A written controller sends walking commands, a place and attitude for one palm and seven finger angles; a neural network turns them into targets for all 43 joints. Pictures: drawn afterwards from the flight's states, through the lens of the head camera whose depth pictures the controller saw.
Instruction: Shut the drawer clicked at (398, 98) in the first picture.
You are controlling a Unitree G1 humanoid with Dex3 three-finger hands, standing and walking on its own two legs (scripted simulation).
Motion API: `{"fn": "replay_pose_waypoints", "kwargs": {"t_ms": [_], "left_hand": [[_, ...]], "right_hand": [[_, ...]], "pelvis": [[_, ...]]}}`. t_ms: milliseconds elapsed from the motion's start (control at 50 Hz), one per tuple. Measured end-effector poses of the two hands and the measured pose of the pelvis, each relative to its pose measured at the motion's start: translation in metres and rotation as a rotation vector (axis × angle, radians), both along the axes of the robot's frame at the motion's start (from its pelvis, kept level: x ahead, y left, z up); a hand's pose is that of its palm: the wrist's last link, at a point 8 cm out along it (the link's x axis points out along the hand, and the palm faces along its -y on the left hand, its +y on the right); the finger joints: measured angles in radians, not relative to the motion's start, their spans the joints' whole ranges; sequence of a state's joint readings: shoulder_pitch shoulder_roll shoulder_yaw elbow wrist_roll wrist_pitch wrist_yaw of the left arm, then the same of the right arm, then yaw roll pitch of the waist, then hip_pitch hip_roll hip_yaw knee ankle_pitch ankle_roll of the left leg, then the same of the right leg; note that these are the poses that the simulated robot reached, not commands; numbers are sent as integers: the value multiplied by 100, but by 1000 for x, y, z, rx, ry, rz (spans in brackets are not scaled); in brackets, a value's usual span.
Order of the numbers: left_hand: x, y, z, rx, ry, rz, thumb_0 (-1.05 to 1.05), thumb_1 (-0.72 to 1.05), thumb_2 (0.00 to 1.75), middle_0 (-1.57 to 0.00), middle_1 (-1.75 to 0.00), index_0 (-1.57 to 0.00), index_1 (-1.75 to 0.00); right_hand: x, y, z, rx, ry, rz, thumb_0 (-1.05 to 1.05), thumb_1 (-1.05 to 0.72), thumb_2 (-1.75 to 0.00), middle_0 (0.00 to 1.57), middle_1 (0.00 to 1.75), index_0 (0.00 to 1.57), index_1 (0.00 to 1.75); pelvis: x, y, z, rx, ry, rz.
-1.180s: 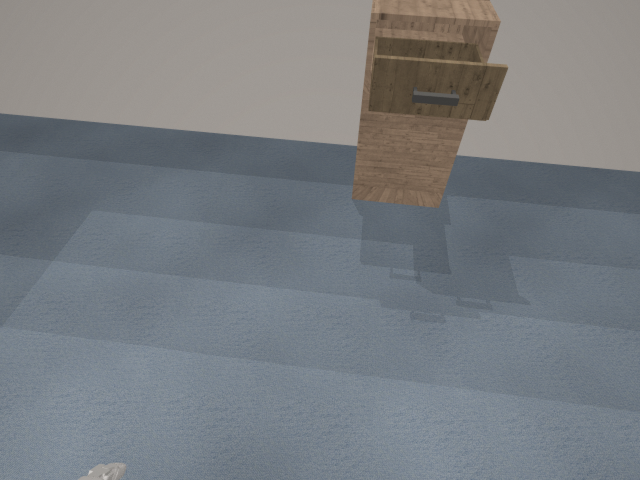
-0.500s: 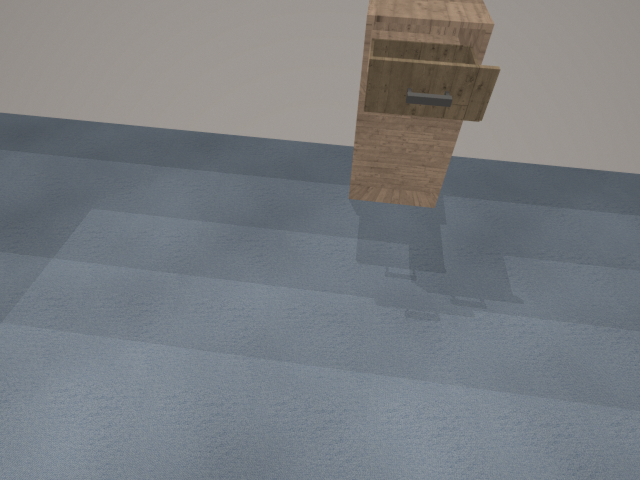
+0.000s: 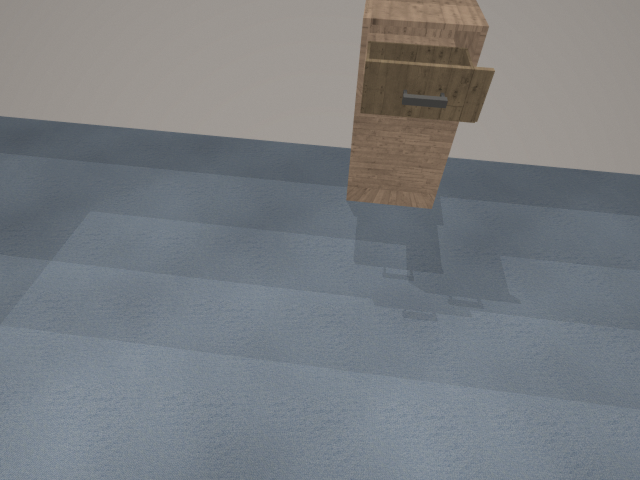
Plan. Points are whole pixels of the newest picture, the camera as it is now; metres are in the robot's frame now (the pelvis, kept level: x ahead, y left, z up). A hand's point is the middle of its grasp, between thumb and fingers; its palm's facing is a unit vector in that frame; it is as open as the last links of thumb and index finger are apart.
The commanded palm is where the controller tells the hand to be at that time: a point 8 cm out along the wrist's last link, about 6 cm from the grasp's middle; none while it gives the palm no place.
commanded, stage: look at it before walking up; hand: left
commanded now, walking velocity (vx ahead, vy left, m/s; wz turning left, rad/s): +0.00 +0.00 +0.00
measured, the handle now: (424, 97) +1.14 -0.25 -0.06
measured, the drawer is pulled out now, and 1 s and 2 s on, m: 0.30 0.30 0.30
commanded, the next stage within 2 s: walk to a spot facing it in 0.26 s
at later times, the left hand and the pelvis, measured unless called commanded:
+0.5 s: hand out of the picture +0.07 +0.24 -0.16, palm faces -0.04 -0.94 -0.33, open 7.4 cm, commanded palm none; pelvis +0.00 +0.00 +0.00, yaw -2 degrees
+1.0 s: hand out of the picture +0.05 +0.16 -0.16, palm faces -0.20 -0.96 -0.19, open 7.4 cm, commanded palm none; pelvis +0.05 -0.03 +0.00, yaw -17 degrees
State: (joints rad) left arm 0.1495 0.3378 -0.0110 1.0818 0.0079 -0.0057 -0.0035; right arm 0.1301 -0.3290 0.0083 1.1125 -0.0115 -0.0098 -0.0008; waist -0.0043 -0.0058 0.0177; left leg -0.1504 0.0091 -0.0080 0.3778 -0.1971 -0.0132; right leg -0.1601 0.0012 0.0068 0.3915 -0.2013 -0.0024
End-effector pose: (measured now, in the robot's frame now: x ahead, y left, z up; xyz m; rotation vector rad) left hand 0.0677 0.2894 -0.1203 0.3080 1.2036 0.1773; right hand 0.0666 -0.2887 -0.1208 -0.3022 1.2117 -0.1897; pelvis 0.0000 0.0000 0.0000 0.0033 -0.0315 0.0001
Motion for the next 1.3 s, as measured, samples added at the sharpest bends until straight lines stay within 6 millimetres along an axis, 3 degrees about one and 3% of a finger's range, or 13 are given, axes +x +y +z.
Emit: {"fn": "replay_pose_waypoints", "kwargs": {"t_ms": [500, 660, 760, 800, 900, 980, 1060, 1160, 1240, 1300], "left_hand": [[0, 0, -3, 5, 36, 3, 1, 90, 89, -20, -30, -20, -30], [0, -29, -22, -44, 81, -61, 1, 90, 89, -20, -30, -20, -30], [1, -58, -29, -70, 77, -92, 1, 90, 89, -20, -30, -20, -30], [-3, -68, -28, -79, 64, -78, 1, 90, 89, -20, -30, -20, -30], [-18, -85, -15, -107, 156, -85, 1, 90, 89, -20, -30, -20, -30], [-15, -87, -10, -116, 227, -109, 1, 90, 89, -20, -30, -21, -30], [6, -79, -11, -113, 256, -124, 1, 90, 89, -20, -30, -21, -30], [53, -59, -21, -105, 265, -150, 1, 90, 89, -20, -30, -21, -30], [112, -38, -43, -102, 267, -203, 1, 90, 89, -20, -30, -20, -30], [176, -36, -46, -96, 231, -287, 1, 90, 89, -20, -30, -20, -30]], "right_hand": [[6, 2, -2, -3, -9, -20, 0, -91, -90, 20, 30, 20, 30], [-19, 18, -21, 61, -32, -119, 0, -91, -90, 20, 30, 20, 30], [-41, 12, -44, 114, -9, -186, 0, -90, -90, 20, 30, 20, 30], [-45, 10, -45, 122, 24, -194, 0, -91, -90, 20, 30, 20, 30], [-32, 4, -25, 127, -6, -236, 1, -91, -90, 20, 30, 20, 30], [-11, 1, -12, 114, -58, -276, 1, -91, -90, 20, 29, 20, 30], [19, 3, -6, 100, -90, -296, 1, -91, -90, 20, 29, 20, 30], [75, 14, 0, 80, -154, -302, 1, -91, -90, 20, 29, 20, 30], [116, 25, 0, 33, -251, -327, 1, -91, -90, 20, 30, 20, 30], [115, 37, 6, 23, -258, -391, 0, -91, -90, 20, 30, 20, 30]], "pelvis": [[3, 0, -2, 1, 11, -34], [-2, -5, -14, 24, 18, -124], [5, -20, -26, 11, 6, -181], [9, -24, -25, 5, 12, -186], [27, -28, -7, 10, 34, -235], [45, -27, 0, 16, 53, -279], [70, -22, 1, 10, 62, -318], [111, -8, -5, -3, 65, -369], [148, 5, -20, -15, 57, -433], [169, 8, -17, -13, 35, -489]]}}
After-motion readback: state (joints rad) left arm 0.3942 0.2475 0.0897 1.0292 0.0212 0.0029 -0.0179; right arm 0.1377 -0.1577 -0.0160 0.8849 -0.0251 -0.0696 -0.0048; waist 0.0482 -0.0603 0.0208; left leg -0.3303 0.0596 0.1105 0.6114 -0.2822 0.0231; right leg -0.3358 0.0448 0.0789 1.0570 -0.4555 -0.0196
